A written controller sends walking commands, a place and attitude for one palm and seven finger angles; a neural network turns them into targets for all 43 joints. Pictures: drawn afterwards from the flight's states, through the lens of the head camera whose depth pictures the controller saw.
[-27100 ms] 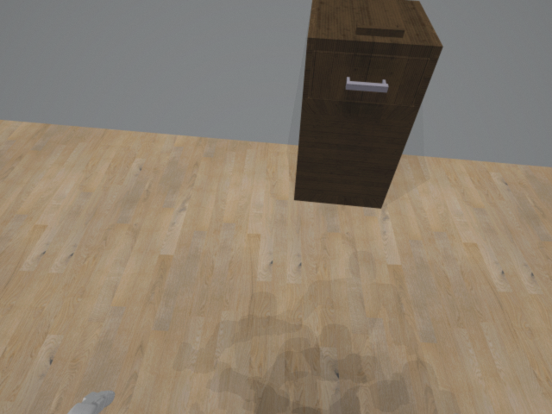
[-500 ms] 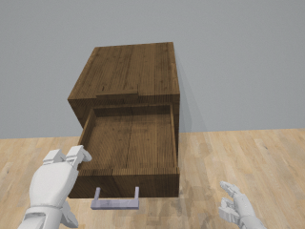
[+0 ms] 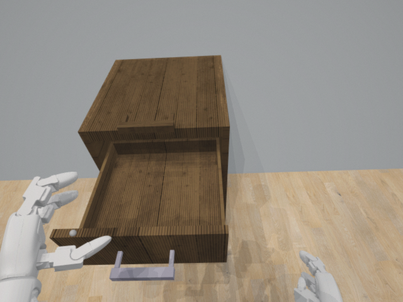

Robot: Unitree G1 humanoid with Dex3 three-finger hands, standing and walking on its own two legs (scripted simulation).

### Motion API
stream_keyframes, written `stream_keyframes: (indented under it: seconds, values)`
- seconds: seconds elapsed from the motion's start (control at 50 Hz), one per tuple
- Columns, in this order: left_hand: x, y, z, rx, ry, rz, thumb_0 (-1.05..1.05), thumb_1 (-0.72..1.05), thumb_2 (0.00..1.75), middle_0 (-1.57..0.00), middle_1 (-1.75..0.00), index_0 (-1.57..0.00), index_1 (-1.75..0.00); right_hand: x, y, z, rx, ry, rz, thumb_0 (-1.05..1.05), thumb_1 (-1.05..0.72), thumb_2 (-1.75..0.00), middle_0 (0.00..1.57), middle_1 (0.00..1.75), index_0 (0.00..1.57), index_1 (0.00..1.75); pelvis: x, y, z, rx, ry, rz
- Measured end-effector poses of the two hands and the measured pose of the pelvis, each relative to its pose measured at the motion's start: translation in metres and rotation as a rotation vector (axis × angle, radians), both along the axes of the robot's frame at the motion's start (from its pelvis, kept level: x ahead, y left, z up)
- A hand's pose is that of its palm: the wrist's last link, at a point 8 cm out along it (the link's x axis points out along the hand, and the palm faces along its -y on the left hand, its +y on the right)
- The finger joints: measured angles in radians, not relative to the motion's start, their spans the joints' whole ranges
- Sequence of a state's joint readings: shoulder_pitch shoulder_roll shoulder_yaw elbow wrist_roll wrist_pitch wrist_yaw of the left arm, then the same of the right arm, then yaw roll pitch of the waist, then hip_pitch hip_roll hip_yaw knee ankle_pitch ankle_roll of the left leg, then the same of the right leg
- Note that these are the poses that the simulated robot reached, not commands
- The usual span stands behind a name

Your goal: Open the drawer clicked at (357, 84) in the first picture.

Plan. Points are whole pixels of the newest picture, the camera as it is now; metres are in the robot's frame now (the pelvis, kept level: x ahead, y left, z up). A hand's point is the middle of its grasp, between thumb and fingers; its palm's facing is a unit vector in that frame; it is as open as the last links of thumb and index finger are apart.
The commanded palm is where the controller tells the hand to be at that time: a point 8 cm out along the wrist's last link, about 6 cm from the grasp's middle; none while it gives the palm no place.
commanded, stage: draw the hand back to the body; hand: left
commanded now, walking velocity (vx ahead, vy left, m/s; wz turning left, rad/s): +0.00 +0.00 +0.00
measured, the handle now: (144, 264) +0.22 +0.17 -0.11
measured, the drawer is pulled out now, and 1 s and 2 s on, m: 0.30 0.30 0.30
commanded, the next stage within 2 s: step back with the hand held close in 0.54 s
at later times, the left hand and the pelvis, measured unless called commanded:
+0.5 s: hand (51, 238) +0.17 +0.23 +0.15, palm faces +0.39 -0.84 -0.38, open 7.7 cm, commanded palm +0.12 +0.28 +0.18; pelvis -0.01 +0.00 +0.00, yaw +0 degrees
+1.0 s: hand (39, 248) +0.16 +0.25 +0.14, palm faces +0.24 -0.83 -0.50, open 7.4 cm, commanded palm +0.10 +0.30 +0.18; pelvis -0.03 +0.02 +0.00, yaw +0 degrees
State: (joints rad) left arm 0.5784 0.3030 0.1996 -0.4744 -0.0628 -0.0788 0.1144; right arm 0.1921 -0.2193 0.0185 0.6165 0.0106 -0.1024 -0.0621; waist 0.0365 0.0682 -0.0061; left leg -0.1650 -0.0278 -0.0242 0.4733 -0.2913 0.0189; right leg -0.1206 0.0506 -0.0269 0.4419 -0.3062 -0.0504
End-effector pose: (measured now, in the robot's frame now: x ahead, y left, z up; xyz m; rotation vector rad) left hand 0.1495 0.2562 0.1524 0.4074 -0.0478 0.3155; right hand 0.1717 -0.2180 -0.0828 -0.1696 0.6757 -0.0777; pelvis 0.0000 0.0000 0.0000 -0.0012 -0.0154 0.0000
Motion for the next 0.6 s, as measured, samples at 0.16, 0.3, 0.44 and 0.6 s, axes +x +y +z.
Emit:
stream_keyframes:
  seconds: [0.16,0.3,0.44,0.6]
  values:
    - [-0.008,0.007,0.012,0.040,-0.028,0.027,0.00,0.28,0.63,-0.26,-0.69,-0.25,-0.69,0.010,-0.006,0.005,-0.015,-0.022,-0.008,0.01,-0.90,-0.89,0.20,0.30,0.20,0.30,0.000,-0.003,0.001,-0.001,-0.005,0.005]
    - [-0.012,0.018,0.024,0.067,-0.074,0.073,0.00,0.52,0.74,-0.24,-0.53,-0.23,-0.54,0.019,-0.002,0.010,0.003,-0.051,0.001,0.01,-0.91,-0.89,0.20,0.30,0.20,0.30,-0.002,-0.004,0.002,-0.002,-0.013,0.006]
    - [-0.017,0.016,0.013,0.020,-0.044,0.079,0.01,0.75,0.83,-0.22,-0.39,-0.22,-0.39,0.019,0.003,0.012,0.006,-0.048,0.016,0.01,-0.90,-0.89,0.20,0.30,0.20,0.30,-0.006,-0.003,0.003,-0.002,-0.019,0.008]
    - [-0.020,0.019,0.017,0.031,-0.057,0.073,0.01,0.86,0.88,-0.22,-0.32,-0.21,-0.32,0.010,0.006,0.011,-0.001,-0.033,0.018,0.01,-0.90,-0.89,0.20,0.30,0.20,0.30,-0.009,-0.001,0.003,-0.003,-0.024,0.007]
